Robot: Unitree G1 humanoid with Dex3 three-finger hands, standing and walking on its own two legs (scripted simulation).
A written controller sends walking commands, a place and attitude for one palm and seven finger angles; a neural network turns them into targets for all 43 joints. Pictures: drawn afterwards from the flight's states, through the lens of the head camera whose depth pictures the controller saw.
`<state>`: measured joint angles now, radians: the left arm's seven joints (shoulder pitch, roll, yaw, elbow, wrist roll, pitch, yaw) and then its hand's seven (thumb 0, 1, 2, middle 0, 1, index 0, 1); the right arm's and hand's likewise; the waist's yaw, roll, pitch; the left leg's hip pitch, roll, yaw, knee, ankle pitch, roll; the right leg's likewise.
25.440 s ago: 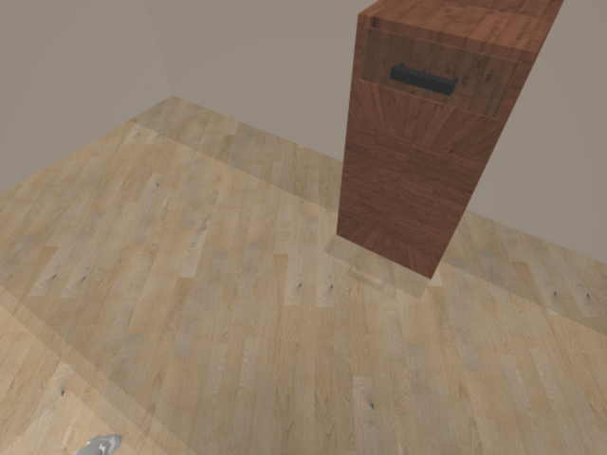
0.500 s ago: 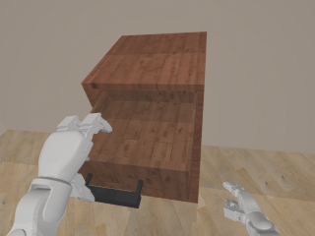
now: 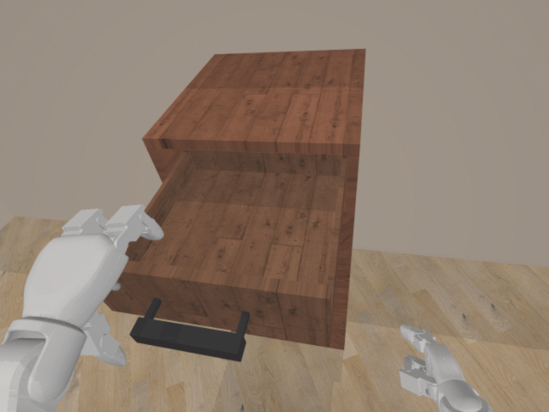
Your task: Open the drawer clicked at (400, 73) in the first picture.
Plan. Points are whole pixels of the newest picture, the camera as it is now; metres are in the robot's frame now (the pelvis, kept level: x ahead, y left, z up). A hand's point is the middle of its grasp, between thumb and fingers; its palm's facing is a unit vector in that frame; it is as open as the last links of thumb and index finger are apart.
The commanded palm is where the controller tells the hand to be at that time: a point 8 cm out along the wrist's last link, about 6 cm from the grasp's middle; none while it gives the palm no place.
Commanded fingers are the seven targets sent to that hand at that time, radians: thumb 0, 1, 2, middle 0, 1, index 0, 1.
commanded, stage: draw the hand back to the body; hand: left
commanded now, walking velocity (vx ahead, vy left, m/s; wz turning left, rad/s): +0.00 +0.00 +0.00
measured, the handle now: (193, 324) +0.23 +0.16 +0.03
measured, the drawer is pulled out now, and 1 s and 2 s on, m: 0.29 0.29 0.29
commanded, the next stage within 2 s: step back with the hand held close in 1.30 s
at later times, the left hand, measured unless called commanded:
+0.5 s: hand (94, 282) +0.18 +0.21 +0.20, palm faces +0.31 -0.87 -0.38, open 13.5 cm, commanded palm +0.14 +0.26 +0.22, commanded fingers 0.00 -0.12 0.47 -0.27 -0.95 -0.27 -0.95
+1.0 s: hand (59, 273) +0.19 +0.25 +0.20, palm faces +0.42 -0.80 -0.42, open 9.5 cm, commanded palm +0.14 +0.30 +0.22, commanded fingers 0.00 0.76 0.84 -0.21 -0.39 -0.21 -0.39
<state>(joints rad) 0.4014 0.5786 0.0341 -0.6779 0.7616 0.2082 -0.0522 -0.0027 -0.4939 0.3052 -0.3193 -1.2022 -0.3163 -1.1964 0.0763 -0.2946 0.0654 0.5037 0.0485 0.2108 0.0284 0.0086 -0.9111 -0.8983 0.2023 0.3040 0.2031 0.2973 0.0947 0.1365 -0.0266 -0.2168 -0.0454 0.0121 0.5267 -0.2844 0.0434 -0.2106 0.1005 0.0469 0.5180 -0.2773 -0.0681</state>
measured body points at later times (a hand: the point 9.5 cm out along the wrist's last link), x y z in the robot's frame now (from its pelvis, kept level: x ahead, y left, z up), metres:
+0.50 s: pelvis +0.01 +0.02 +0.00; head +0.00 +0.00 +0.45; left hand +0.16 +0.25 +0.22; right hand +0.22 -0.17 -0.07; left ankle +0.00 +0.09 -0.73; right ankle +0.00 -0.08 -0.73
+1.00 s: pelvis +0.02 +0.02 +0.00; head +0.01 +0.00 +0.45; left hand +0.16 +0.29 +0.23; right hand +0.22 -0.20 -0.08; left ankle +0.00 +0.09 -0.73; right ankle +0.00 -0.08 -0.73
